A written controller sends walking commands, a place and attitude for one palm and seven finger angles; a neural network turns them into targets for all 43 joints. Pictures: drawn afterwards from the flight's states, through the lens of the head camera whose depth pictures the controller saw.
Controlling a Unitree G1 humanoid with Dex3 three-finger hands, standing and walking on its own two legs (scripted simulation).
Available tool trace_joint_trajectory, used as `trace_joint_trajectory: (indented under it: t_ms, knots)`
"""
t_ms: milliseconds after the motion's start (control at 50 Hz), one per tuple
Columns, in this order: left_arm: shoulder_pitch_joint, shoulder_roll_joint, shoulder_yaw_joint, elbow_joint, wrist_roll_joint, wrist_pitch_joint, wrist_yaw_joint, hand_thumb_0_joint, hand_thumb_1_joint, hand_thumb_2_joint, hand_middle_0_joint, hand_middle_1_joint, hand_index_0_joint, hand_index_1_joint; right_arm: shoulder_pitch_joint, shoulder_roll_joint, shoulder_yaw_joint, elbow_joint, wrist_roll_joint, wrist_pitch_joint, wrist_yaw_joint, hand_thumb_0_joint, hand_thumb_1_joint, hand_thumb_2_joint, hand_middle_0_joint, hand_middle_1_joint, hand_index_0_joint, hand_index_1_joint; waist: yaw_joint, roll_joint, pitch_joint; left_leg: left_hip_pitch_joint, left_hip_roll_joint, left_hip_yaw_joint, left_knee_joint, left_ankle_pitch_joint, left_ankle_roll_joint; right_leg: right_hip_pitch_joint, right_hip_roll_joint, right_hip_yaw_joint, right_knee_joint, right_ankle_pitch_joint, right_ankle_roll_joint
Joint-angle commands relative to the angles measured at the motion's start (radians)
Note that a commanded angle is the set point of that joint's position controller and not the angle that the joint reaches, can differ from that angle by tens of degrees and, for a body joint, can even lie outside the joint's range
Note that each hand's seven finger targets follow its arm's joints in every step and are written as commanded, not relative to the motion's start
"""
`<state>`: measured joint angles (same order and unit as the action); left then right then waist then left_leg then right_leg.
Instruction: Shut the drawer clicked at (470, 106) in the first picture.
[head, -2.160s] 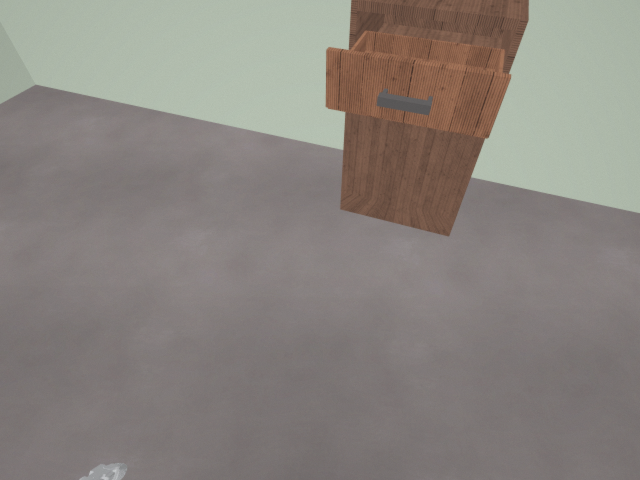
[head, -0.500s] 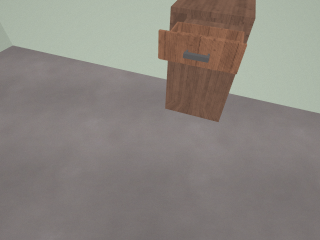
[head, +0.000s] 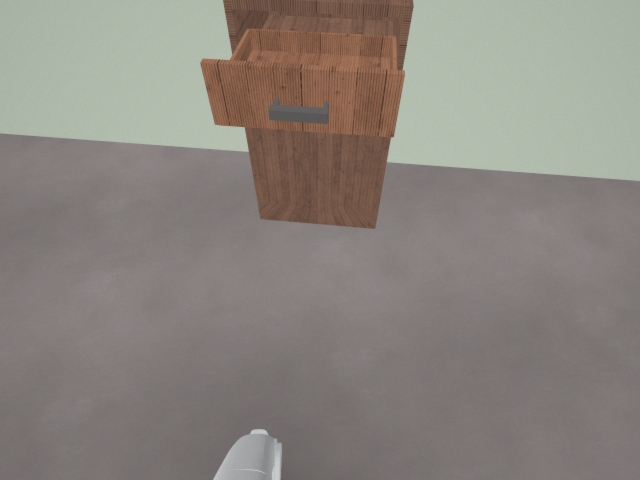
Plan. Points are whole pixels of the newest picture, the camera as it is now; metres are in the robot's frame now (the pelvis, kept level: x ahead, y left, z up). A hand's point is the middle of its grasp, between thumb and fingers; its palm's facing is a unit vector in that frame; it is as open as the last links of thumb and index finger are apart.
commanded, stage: walk to a spot facing it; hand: left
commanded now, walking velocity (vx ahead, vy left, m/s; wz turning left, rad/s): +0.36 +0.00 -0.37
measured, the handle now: (300, 109) +0.86 +0.13 -0.02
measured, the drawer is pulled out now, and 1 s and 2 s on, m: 0.30 0.30 0.30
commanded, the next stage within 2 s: turn to face it in 0.54 s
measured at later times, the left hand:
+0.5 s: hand (215, 339) +0.35 +0.22 -0.15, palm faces -0.25 -0.94 -0.21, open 7.3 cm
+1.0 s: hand (274, 311) +0.43 +0.13 -0.18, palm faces -0.29 -0.95 -0.09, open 7.3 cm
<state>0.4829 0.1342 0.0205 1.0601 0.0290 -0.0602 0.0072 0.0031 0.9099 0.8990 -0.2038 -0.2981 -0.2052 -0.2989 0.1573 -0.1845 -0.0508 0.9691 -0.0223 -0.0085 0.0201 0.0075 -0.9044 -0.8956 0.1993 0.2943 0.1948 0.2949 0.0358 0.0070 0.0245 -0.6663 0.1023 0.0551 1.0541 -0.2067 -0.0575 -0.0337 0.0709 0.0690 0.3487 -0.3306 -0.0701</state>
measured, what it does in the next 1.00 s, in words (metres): walks ahead, turning right: left foot, then right foot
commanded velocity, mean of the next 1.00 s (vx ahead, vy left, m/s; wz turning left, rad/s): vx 0.08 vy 0.00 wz -0.15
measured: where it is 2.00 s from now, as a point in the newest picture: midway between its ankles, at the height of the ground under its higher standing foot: (332, 473)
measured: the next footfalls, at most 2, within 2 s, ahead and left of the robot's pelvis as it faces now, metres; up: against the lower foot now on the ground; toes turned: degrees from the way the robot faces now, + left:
left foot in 0.18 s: +0.25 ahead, +0.14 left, +0.00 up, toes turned +0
right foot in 0.64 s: +0.29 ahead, -0.11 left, +0.00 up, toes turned -29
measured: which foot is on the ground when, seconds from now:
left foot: up 0.00-0.16, down 0.18-0.64, up 0.66-0.94, down 0.96-1.00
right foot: down 0.00-0.18, up 0.20-0.62, down 0.64-0.98, up 1.00-1.00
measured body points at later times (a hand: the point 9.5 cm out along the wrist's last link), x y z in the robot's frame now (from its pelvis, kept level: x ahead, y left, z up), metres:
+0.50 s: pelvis +0.19 +0.05 +0.00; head +0.21 +0.05 +0.45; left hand +0.36 +0.27 -0.14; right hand +0.13 -0.20 -0.14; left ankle +0.21 +0.14 -0.74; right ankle +0.25 -0.10 -0.68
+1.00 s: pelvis +0.27 +0.02 -0.01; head +0.29 +0.05 +0.43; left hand +0.44 +0.18 -0.17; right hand +0.20 -0.18 -0.16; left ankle +0.30 +0.11 -0.74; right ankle +0.25 -0.09 -0.74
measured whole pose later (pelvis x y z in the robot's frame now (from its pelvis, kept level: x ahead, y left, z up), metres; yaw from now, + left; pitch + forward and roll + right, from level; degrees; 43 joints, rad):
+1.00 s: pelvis +0.27 +0.02 -0.01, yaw -17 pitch +0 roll -3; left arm 0.13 0.15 0.02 0.96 0.01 0.03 0.02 0.00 0.91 0.90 -0.20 -0.30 -0.21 -0.30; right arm 0.33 -0.10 -0.01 1.04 -0.02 0.03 -0.01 0.00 -0.91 -0.90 0.20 0.29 0.19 0.29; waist -0.04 -0.03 0.01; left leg -0.30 0.06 0.08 0.66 -0.35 0.02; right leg -0.28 -0.04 -0.20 0.58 -0.30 0.00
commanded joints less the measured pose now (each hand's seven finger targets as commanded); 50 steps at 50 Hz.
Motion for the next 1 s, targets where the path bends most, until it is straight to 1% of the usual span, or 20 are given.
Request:
trace_joint_trajectory:
  t_ms: [0,60,120,140,160,180,220,300,520,580,600,620,640,680,720,760,900,920,960,980]
  knots:
    - [0.050,0.186,0.050,-0.035,-0.004,-0.025,0.022,0.000,0.900,0.900,-0.200,-0.300,-0.200,-0.300,-0.158,-0.053,-0.010,-0.140,0.011,-0.044,0.010,0.000,-0.900,-0.900,0.200,0.300,0.200,0.300,0.005,-0.121,0.087,-0.014,-0.018,0.031,-0.189,0.062,0.017,-0.005,-0.235,0.172,-0.118,0.549,-0.111]
    - [0.021,0.218,0.061,-0.038,-0.002,-0.019,0.025,0.000,0.900,0.900,-0.200,-0.300,-0.200,-0.300,-0.145,-0.058,-0.009,-0.146,0.016,-0.056,0.007,0.000,-0.900,-0.900,0.200,0.300,0.200,0.300,-0.009,-0.140,0.064,0.203,-0.062,0.047,-0.355,0.035,0.045,-0.035,-0.238,0.167,-0.059,0.687,-0.086]
    - [-0.011,0.218,0.072,-0.048,-0.009,-0.017,0.019,0.000,0.900,0.900,-0.200,-0.300,-0.200,-0.300,0.210,-0.147,-0.033,-0.043,0.003,-0.066,-0.028,0.000,-0.900,-0.900,0.200,0.300,0.200,0.300,-0.152,-0.086,-0.102,0.690,-0.057,0.008,-0.507,0.103,0.079,-0.180,-0.162,0.123,0.357,0.675,-0.033]
    - [0.046,0.159,0.076,-0.063,-0.025,-0.011,0.007,0.000,0.900,0.900,-0.200,-0.300,-0.200,-0.300,0.330,-0.262,-0.058,-0.021,-0.015,-0.069,-0.040,0.000,-0.900,-0.900,0.200,0.300,0.200,0.300,-0.169,0.166,-0.243,0.917,0.222,-0.331,-0.537,0.134,0.169,-0.389,-0.026,0.019,0.682,0.226,0.007]
    - [0.025,0.124,0.068,-0.095,-0.028,-0.018,-0.002,0.000,0.900,0.900,-0.200,-0.300,-0.200,-0.300,0.363,-0.296,-0.054,-0.016,-0.006,-0.064,-0.039,0.000,-0.900,-0.900,0.200,0.300,0.200,0.300,-0.144,0.287,-0.243,0.871,0.418,-0.601,-0.721,0.108,0.264,-0.514,0.025,-0.017,0.978,-0.234,0.019]
    - [-0.025,0.139,0.063,-0.108,-0.020,-0.010,-0.003,0.000,0.900,0.900,-0.200,-0.300,-0.200,-0.300,0.266,-0.254,-0.043,-0.034,0.006,-0.064,-0.041,0.000,-0.900,-0.900,0.200,0.300,0.200,0.300,-0.119,0.172,-0.158,0.720,0.434,-0.600,-0.798,-0.123,0.286,-0.572,-0.042,0.002,1.083,-0.206,0.017]
    - [-0.106,0.126,0.065,-0.122,-0.004,0.011,-0.027,0.000,0.900,0.900,-0.200,-0.300,-0.200,-0.300,0.121,-0.134,-0.017,-0.060,0.005,-0.072,-0.042,0.000,-0.900,-0.900,0.200,0.300,0.200,0.300,-0.060,0.164,0.024,0.462,0.338,-0.393,-0.846,-0.266,0.234,-0.603,-0.137,-0.023,1.068,-0.064,0.030]
    - [-0.100,0.082,0.069,-0.134,0.004,0.068,-0.047,0.000,0.900,0.900,-0.200,-0.300,-0.200,-0.300,0.077,-0.097,-0.009,-0.047,0.001,-0.086,-0.045,0.000,-0.900,-0.900,0.200,0.300,0.200,0.300,0.006,0.128,0.031,0.306,0.245,-0.068,-0.852,-0.047,0.185,-0.512,-0.178,-0.072,0.880,0.036,0.060]
    - [-0.393,0.103,0.060,-0.251,0.001,0.080,-0.052,0.000,0.900,0.900,-0.200,-0.300,-0.200,-0.300,0.187,-0.178,-0.037,-0.024,-0.006,-0.043,-0.038,0.000,-0.900,-0.900,0.200,0.300,0.200,0.300,-0.079,0.120,0.012,0.505,0.263,0.134,-0.685,0.338,0.179,-0.421,-0.133,-0.183,0.395,0.071,0.083]
    - [-0.340,0.141,0.063,-0.241,0.000,0.068,-0.045,0.000,0.900,0.900,-0.200,-0.300,-0.200,-0.300,0.196,-0.194,-0.038,-0.032,-0.003,-0.028,-0.037,0.000,-0.900,-0.900,0.200,0.300,0.200,0.300,-0.040,0.097,-0.032,0.500,0.246,0.180,-0.482,0.419,0.123,-0.232,-0.091,-0.215,0.233,0.096,0.055]
    - [-0.239,0.206,0.076,-0.217,0.002,0.052,-0.037,0.000,0.900,0.900,-0.200,-0.300,-0.200,-0.300,0.201,-0.184,-0.033,-0.045,0.004,-0.025,-0.030,0.000,-0.900,-0.900,0.200,0.300,0.200,0.300,0.016,-0.002,-0.100,0.364,0.220,0.217,-0.265,0.337,0.069,0.000,-0.147,-0.134,0.144,0.224,0.016]
    - [-0.153,0.325,0.097,-0.199,0.003,0.037,-0.017,0.000,0.900,0.900,-0.200,-0.300,-0.200,-0.300,0.228,-0.100,-0.011,-0.076,0.012,-0.019,-0.022,0.000,-0.900,-0.900,0.200,0.300,0.200,0.300,0.033,-0.298,-0.193,0.063,0.058,0.240,0.031,-0.321,0.002,0.224,-0.444,0.267,0.083,0.577,-0.096]
    - [-0.110,0.347,0.097,-0.185,-0.025,0.050,-0.003,0.000,0.900,0.900,-0.200,-0.300,-0.200,-0.300,0.181,-0.119,-0.011,-0.089,0.008,-0.008,-0.043,0.000,-0.900,-0.900,0.200,0.300,0.200,0.300,0.052,-0.214,-0.224,0.058,0.025,0.056,0.152,-0.462,0.005,0.149,-0.521,0.275,0.063,0.790,-0.170]
    - [-0.245,0.284,0.081,-0.207,-0.018,0.055,0.011,0.000,0.900,0.900,-0.200,-0.300,-0.200,-0.300,0.178,-0.116,-0.009,-0.052,0.008,0.014,-0.046,0.000,-0.900,-0.900,0.200,0.300,0.200,0.300,-0.009,-0.175,-0.178,0.102,0.026,-0.033,0.241,-0.331,0.015,-0.038,-0.439,0.204,-0.016,0.494,-0.142]
    - [-0.360,0.207,0.057,-0.216,-0.013,0.050,0.022,0.000,0.900,0.900,-0.200,-0.300,-0.200,-0.300,0.249,-0.091,-0.004,0.006,-0.002,0.026,-0.042,0.000,-0.900,-0.900,0.200,0.300,0.200,0.300,-0.083,-0.088,-0.126,0.177,0.035,-0.036,0.176,-0.199,0.012,-0.165,-0.360,0.040,-0.034,0.437,-0.105]
    - [-0.376,0.177,0.040,-0.202,-0.010,0.041,0.023,0.000,0.900,0.900,-0.200,-0.300,-0.200,-0.300,0.292,-0.059,0.009,0.038,-0.001,0.031,-0.042,0.000,-0.900,-0.900,0.200,0.300,0.200,0.300,-0.099,-0.104,-0.109,0.260,0.023,-0.024,0.027,-0.183,0.012,-0.219,-0.330,-0.053,-0.032,0.449,-0.093]
    - [-0.305,0.184,0.051,-0.137,-0.019,0.066,0.026,0.000,0.900,0.900,-0.200,-0.300,-0.200,-0.300,0.246,-0.022,0.017,0.047,0.005,0.025,-0.037,0.000,-0.900,-0.900,0.200,0.300,0.200,0.300,-0.051,-0.112,-0.028,0.403,-0.025,0.041,-0.455,-0.084,0.022,-0.208,-0.338,-0.119,0.026,0.247,-0.048]
    - [-0.301,0.168,0.051,-0.133,-0.022,0.073,0.024,0.000,0.900,0.900,-0.200,-0.300,-0.200,-0.300,0.258,-0.039,0.013,0.051,0.005,0.022,-0.034,0.000,-0.900,-0.900,0.200,0.300,0.200,0.300,-0.055,-0.037,-0.022,0.450,-0.005,0.004,-0.544,0.009,0.035,-0.249,-0.317,-0.143,0.086,0.168,-0.008]
    - [-0.290,0.094,0.046,-0.168,-0.027,0.085,0.018,0.000,0.900,0.900,-0.200,-0.300,-0.200,-0.300,0.259,-0.140,-0.006,0.021,-0.008,0.012,-0.041,0.000,-0.900,-0.900,0.200,0.300,0.200,0.300,-0.051,0.252,0.028,0.396,0.225,-0.351,-0.735,0.268,0.178,-0.351,-0.145,-0.224,0.308,-0.068,0.095]
    - [-0.334,0.102,0.048,-0.177,-0.019,0.086,0.022,0.000,0.900,0.900,-0.200,-0.300,-0.200,-0.300,0.261,-0.142,-0.010,0.029,-0.011,0.007,-0.053,0.000,-0.900,-0.900,0.200,0.300,0.200,0.300,-0.077,0.311,0.038,0.427,0.243,-0.426,-0.781,0.385,0.240,-0.419,-0.112,-0.176,0.478,-0.210,0.099]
